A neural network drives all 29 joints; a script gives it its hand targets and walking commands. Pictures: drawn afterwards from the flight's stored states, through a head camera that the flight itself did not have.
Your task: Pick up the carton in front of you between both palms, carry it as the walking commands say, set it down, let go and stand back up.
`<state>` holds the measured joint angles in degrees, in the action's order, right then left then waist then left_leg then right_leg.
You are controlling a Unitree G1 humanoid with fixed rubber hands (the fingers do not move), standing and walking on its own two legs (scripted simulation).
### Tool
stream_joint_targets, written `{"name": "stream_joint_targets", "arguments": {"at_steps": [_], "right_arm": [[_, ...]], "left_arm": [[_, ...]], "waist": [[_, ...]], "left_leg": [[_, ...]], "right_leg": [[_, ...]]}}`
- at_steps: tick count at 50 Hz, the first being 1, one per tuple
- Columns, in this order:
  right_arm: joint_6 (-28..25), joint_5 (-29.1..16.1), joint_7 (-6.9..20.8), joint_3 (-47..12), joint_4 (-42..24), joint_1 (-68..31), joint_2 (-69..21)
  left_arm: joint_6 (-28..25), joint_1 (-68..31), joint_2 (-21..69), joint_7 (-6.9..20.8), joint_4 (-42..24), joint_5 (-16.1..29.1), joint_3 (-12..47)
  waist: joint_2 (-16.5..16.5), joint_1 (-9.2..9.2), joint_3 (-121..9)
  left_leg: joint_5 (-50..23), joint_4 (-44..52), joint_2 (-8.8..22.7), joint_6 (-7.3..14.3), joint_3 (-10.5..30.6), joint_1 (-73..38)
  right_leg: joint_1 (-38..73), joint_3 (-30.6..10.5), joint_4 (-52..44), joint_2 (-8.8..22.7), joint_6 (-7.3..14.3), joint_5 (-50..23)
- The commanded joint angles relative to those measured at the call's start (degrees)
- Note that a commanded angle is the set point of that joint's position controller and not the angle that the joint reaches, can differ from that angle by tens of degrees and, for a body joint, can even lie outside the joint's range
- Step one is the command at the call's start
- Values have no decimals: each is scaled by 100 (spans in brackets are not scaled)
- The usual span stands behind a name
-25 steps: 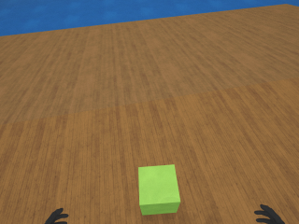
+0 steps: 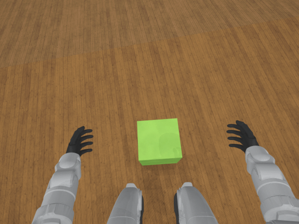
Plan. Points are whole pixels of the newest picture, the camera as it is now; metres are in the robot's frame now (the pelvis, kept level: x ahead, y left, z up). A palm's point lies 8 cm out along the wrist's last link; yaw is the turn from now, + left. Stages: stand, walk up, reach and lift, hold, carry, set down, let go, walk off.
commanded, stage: reach and lift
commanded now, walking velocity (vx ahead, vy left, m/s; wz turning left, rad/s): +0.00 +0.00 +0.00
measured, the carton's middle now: (158, 143) +0.42 +0.00 -0.58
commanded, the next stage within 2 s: none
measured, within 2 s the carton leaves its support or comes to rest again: neither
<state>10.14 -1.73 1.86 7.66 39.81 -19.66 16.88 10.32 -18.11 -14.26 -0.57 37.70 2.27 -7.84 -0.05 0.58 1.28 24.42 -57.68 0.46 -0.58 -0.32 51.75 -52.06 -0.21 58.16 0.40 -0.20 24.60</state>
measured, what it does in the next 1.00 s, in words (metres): lowers itself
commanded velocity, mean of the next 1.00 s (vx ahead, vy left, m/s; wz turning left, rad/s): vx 0.00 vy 0.00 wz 0.00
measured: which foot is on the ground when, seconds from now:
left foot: down 0.00-1.00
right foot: down 0.00-1.00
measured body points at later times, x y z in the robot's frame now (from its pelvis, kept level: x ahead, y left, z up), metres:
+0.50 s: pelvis -0.07 -0.01 -0.07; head +0.23 -0.01 +0.27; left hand +0.44 +0.19 -0.17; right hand +0.47 -0.20 -0.17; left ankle +0.03 +0.12 -0.67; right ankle +0.03 -0.12 -0.67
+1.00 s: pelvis -0.08 +0.00 -0.26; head +0.27 +0.00 +0.03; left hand +0.43 +0.20 -0.42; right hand +0.44 -0.20 -0.42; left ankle +0.03 +0.12 -0.67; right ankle +0.03 -0.12 -0.67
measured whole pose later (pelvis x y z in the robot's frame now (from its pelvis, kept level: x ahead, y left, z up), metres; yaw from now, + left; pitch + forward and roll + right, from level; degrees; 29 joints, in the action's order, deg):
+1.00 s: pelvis -0.08 +0.00 -0.26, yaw +1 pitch +47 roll +1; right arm 2.8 -10.4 -4.9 6.8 52.6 -64.8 20.0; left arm 2.8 -61.9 -15.2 -8.2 48.9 10.8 -9.0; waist -0.2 0.5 2.6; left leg 30.1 -108.5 -0.3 -1.3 0.3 125.7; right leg -126.2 -0.7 109.3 0.4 -0.1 30.5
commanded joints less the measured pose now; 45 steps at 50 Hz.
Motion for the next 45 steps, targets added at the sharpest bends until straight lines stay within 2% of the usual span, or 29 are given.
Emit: {"name": "stream_joint_targets", "arguments": {"at_steps": [1, 10, 15, 20, 25, 30, 34, 39, 42, 45], "right_arm": [[-126, -101, -54, 228, -287, -1246, 711], [-81, -171, -133, 430, 505, -4290, 796], [-73, -66, -168, 600, 1056, -5610, 870], [-206, 191, -203, 818, 1245, -5911, 805], [-520, 465, -196, 1036, 1269, -5727, 419], [-787, 531, -264, 1088, 1370, -5285, 187], [-955, 311, -375, 922, 1226, -5066, 226], [-1056, -274, -534, 435, 740, -5088, 549], [-1026, -564, -600, 195, 492, -5258, 745], [-938, -778, -660, 57, 321, -5556, 963]], "left_arm": [[-134, -1124, -661, -101, -309, 99, -243], [-86, -4120, -591, -278, 299, 212, -562], [-52, -5364, -546, -379, 792, 146, -778], [-201, -5579, -444, -427, 965, -128, -1049], [-566, -5377, -193, -333, 985, -440, -1331], [-864, -4954, -47, -316, 1126, -514, -1413], [-1037, -4766, -97, -381, 1080, -258, -1167], [-1115, -4782, -358, -539, 684, 346, -590], [-1069, -4986, -512, -636, 382, 593, -352], [-962, -5303, -663, -722, 178, 763, -227]], "waist": [[149, 18, -3282], [138, 64, -4348], [166, 84, -4905], [237, 114, -5775], [247, 110, -5578], [270, 81, -5432], [255, 27, -5782], [210, 3, -6912], [139, -10, -7275], [99, -17, -7395]], "left_leg": [[-2828, 164, -302, -202, 52, -597], [-893, -30, -325, -185, -125, 521], [-352, -228, -340, -188, -199, 948], [-798, -276, -410, -189, -254, 1064], [-1240, -580, -426, -175, -236, 1893], [-1649, -1444, -438, -176, -186, 3000], [-2148, -2285, -450, -211, -140, 3548], [-2770, -3278, -437, -237, -113, 3400], [-2706, -3761, -422, -248, -127, 3304], [-2257, -4115, -412, -252, -179, 3321]], "right_leg": [[1181, -121, -71, -280, -159, -3090], [-23, -24, 26, -262, -175, -1033], [-547, 81, 173, -306, -144, -374], [-517, 98, 236, -372, -157, -910], [-1095, 13, 561, -374, -161, -1435], [-2025, -57, 1426, -373, -177, -1978], [-2613, -78, 2286, -369, -195, -2489], [-2766, -16, 3299, -347, -167, -2988], [-2970, 47, 3776, -350, -150, -2796], [-3110, 116, 4109, -340, -135, -2313]]}}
